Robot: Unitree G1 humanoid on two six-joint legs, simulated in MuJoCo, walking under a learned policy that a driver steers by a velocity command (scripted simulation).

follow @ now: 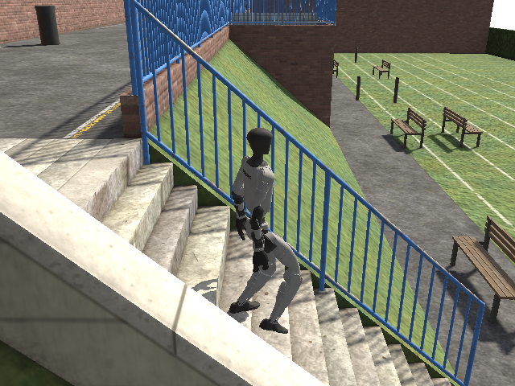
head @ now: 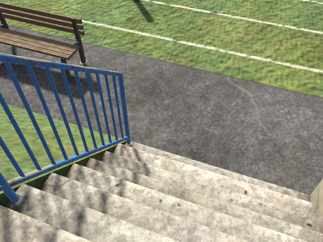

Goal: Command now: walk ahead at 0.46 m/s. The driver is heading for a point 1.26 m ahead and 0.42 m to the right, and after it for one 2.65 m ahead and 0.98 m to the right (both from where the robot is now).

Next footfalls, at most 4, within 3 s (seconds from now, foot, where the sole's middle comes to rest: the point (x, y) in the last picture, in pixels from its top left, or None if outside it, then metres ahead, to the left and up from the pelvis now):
0.14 right None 0.09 -0.08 -0.89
0.68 left None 0.41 0.16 -1.11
1.42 right None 0.55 -0.17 -1.30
1.96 left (173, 230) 0.86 -0.07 -1.52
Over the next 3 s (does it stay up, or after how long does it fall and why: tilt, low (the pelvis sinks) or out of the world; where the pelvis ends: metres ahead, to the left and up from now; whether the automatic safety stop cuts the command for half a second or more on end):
stays up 1.12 -0.46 -1.14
